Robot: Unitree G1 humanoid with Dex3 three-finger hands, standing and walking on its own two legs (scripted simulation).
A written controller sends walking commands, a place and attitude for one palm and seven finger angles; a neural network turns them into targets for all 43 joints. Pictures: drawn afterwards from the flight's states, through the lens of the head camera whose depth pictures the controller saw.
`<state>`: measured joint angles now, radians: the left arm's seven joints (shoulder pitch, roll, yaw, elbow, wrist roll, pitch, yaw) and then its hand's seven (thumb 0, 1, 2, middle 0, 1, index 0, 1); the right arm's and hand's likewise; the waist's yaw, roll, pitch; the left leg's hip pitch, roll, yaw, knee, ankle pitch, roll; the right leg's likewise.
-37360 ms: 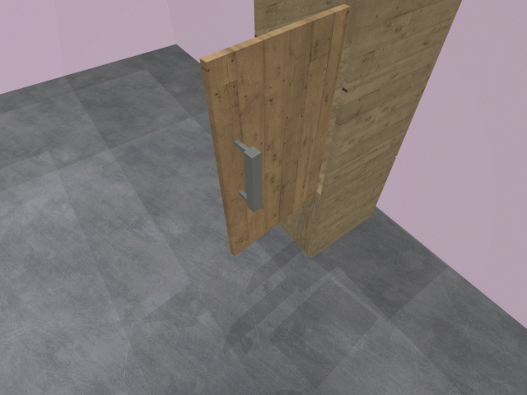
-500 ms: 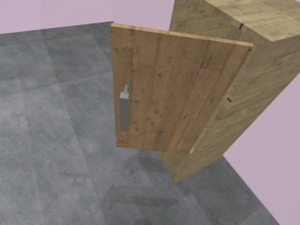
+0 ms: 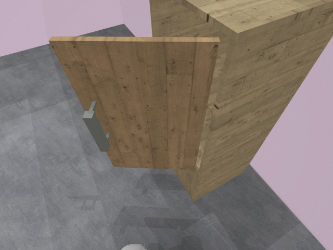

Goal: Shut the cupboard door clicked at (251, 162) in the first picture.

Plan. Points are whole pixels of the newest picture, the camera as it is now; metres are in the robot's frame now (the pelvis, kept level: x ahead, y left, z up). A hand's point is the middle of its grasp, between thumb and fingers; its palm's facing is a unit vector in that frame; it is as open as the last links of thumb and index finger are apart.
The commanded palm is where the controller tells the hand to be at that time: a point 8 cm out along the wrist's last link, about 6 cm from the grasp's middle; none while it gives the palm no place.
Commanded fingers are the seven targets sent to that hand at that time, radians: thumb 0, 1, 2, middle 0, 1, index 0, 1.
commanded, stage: come to a stop and stand still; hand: left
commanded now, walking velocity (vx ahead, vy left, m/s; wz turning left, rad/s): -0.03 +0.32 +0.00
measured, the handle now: (99, 127) +0.44 +0.23 -0.01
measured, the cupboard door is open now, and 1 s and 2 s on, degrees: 58 58 58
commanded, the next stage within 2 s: look again from close up in 1.22 s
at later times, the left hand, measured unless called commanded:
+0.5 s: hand out of the picture -0.03 +0.25 -0.18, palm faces +0.12 -0.97 -0.20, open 7.4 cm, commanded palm none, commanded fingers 0.00 0.90 0.90 -0.20 -0.30 -0.20 -0.30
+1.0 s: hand out of the picture -0.08 +0.22 -0.17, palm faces +0.06 -0.99 -0.13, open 7.3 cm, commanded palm none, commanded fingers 0.00 0.90 0.90 -0.20 -0.30 -0.20 -0.30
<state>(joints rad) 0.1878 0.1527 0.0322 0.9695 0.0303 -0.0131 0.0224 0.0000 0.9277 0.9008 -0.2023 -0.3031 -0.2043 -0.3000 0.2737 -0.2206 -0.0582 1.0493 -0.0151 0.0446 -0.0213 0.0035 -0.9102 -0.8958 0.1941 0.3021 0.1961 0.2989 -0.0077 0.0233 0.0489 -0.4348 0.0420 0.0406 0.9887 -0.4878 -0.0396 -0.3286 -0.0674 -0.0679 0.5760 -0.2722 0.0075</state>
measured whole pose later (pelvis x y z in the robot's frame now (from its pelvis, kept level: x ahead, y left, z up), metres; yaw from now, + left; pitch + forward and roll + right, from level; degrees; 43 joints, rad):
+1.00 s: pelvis -0.07 +0.07 +0.01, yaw +2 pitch -1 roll +0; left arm 0.32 0.13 0.00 1.10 0.02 0.01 0.03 0.00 0.91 0.90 -0.20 -0.30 -0.20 -0.30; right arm 0.34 -0.12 0.00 1.15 -0.01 0.02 -0.03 0.00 -0.91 -0.90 0.19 0.30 0.20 0.30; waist 0.00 -0.04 0.02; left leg -0.24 -0.05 0.09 0.38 -0.13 0.08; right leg -0.13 -0.02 -0.04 0.43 -0.28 0.00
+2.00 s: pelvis -0.07 +0.09 +0.01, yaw +2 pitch -1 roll -1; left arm 0.35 0.20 -0.01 1.03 0.03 0.00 0.04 0.00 0.91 0.90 -0.20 -0.30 -0.20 -0.30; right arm 0.26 -0.17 0.01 1.06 -0.01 -0.01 -0.01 0.00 -0.91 -0.90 0.20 0.30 0.20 0.30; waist 0.01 -0.05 -0.03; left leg -0.28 -0.06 0.09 0.44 -0.15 0.11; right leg -0.15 -0.02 -0.04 0.46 -0.29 0.01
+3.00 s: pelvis -0.04 +0.04 +0.00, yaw +0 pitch -1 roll -1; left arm 0.30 0.15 -0.01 1.03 0.02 0.00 0.04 0.01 0.92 0.90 -0.20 -0.30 -0.20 -0.30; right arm 0.29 -0.15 -0.02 1.06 -0.01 0.02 -0.02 0.01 -0.93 -0.90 0.20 0.30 0.20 0.30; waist -0.02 0.02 0.04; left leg -0.29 0.03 0.09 0.57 -0.27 0.02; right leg -0.25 -0.01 -0.07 0.54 -0.28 -0.02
